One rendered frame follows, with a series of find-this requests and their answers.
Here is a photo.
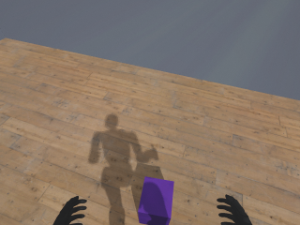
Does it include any robot right hand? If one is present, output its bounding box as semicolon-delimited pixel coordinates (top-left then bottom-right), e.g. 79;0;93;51
217;194;252;225

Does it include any robot left hand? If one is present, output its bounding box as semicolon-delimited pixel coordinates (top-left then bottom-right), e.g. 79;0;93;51
53;196;87;225

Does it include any carton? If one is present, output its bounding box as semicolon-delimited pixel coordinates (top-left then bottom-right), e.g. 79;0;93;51
138;176;174;225

